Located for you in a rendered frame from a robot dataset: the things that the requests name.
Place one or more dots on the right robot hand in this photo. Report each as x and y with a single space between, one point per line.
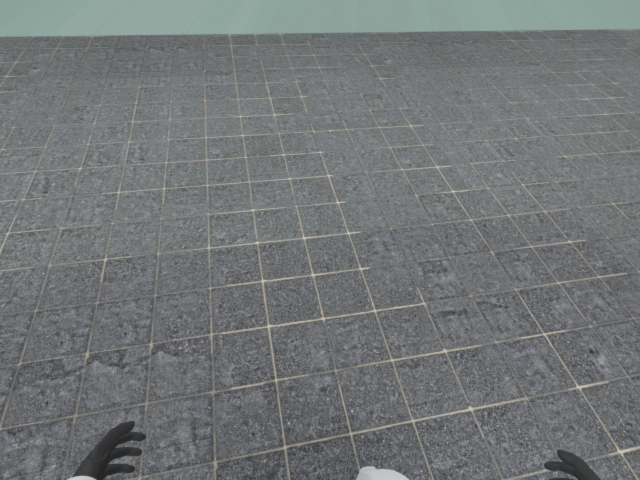
572 465

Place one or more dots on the left robot hand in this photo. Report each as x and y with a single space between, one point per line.
96 465

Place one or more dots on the right robot shin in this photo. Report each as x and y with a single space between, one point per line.
366 469

